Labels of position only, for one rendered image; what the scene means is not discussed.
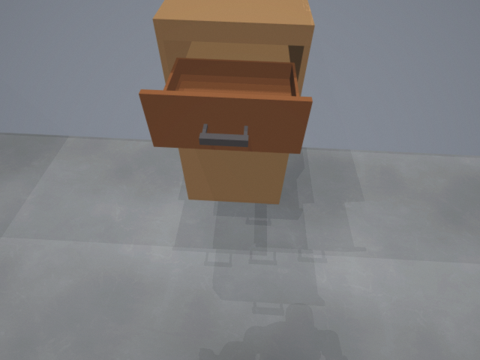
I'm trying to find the drawer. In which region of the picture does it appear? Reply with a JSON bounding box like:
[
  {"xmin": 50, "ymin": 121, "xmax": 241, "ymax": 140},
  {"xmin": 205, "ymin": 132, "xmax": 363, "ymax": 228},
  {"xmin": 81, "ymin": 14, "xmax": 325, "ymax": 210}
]
[{"xmin": 139, "ymin": 58, "xmax": 313, "ymax": 154}]

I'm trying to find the cabinet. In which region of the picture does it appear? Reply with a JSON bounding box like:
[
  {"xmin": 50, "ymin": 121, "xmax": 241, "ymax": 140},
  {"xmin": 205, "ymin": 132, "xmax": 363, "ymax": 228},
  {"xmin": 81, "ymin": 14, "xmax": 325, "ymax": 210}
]
[{"xmin": 153, "ymin": 0, "xmax": 315, "ymax": 204}]

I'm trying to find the handle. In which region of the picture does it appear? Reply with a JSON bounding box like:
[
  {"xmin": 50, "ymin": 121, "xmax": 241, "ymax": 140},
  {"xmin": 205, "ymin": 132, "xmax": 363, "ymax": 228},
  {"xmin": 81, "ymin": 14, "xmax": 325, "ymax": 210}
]
[{"xmin": 199, "ymin": 124, "xmax": 248, "ymax": 147}]

